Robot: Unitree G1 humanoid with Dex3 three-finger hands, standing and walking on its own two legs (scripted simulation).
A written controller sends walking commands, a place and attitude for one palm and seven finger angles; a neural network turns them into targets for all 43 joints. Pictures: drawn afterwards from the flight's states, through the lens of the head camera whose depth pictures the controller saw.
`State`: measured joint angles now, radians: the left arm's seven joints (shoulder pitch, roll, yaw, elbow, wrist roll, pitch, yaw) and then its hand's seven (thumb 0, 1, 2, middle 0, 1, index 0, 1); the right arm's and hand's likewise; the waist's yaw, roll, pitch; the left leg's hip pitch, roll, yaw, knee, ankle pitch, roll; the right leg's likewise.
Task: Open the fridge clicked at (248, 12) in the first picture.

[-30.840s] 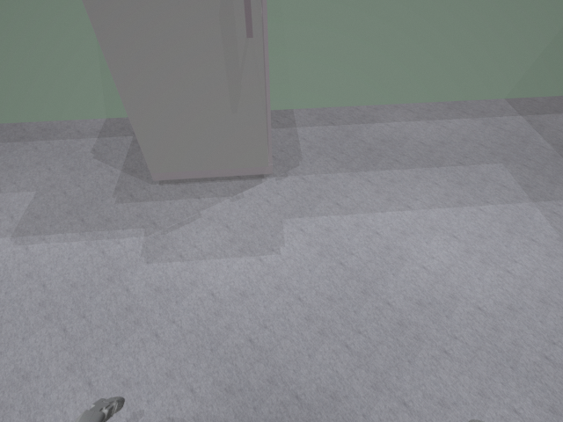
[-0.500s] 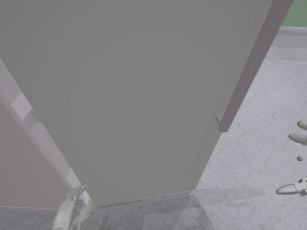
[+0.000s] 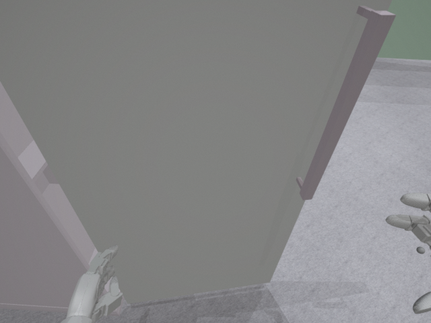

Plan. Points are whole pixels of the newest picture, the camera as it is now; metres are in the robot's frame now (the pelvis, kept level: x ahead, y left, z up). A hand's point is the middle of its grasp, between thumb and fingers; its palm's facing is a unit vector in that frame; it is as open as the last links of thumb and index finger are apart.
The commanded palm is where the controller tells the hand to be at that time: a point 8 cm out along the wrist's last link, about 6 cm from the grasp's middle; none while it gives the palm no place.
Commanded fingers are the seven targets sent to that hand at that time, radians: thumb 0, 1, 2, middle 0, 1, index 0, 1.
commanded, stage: draw the hand back to the body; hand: right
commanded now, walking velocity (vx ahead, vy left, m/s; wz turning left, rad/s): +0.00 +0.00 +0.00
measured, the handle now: (328, 123) +0.44 -0.20 +0.19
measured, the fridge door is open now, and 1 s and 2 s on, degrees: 78 78 78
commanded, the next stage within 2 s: step back with the hand held close in 1.14 s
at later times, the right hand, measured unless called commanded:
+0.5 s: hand (430, 241) +0.21 -0.29 +0.16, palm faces +0.50 +0.79 -0.35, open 11.4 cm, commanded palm +0.15 -0.32 +0.18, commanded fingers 0.00 -0.47 -0.69 0.22 0.56 0.22 0.56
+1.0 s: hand (420, 242) +0.20 -0.26 +0.17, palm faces +0.49 +0.79 -0.37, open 7.5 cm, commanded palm +0.15 -0.29 +0.19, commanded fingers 0.00 -0.90 -0.90 0.20 0.30 0.20 0.30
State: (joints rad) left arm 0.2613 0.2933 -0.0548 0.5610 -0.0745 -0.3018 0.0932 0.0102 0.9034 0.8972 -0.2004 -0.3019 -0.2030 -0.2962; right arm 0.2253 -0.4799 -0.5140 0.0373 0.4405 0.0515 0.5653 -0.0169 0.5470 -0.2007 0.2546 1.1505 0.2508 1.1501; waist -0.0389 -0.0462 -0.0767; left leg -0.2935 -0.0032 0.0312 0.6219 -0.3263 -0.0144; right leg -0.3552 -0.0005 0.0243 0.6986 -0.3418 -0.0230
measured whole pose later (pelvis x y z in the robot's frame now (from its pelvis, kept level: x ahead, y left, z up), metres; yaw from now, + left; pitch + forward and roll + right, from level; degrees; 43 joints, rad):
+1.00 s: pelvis +0.01 +0.01 +0.02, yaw +0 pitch -5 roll +0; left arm 0.19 0.22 -0.03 0.66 0.00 -0.17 0.10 0.01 0.90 0.90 -0.20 -0.30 -0.20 -0.30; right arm 0.43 -0.35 -0.35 -0.35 0.07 -0.07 -0.11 0.01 -0.85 -0.88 0.21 0.33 0.21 0.33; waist -0.08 -0.05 0.01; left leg -0.11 0.01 0.03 0.46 -0.27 0.00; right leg -0.14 0.01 0.02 0.49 -0.26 -0.01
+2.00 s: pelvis -0.07 -0.02 +0.00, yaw -1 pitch -1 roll +2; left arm 0.20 0.22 -0.01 0.61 0.00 -0.08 0.08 0.01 0.90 0.90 -0.20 -0.30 -0.21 -0.30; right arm 0.50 -0.39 -0.39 -0.52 0.04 -0.21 -0.14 0.01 -0.89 -0.90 0.21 0.30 0.21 0.30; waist -0.01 0.04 0.04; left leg -0.36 0.02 0.01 0.57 -0.21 -0.04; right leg -0.40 0.03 0.01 0.63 -0.21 -0.04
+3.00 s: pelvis -0.32 -0.04 +0.02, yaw +1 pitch +0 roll +0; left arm 0.30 0.22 -0.01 0.70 0.01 -0.09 0.10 0.01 0.90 0.90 -0.20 -0.30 -0.21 -0.30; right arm 0.42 -0.37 -0.40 -0.39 0.03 -0.17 -0.16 0.01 -0.89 -0.90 0.21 0.30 0.21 0.30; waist -0.04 0.07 -0.13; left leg -0.24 0.03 0.09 0.53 -0.35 0.04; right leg -0.36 -0.04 -0.04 0.80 -0.40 -0.03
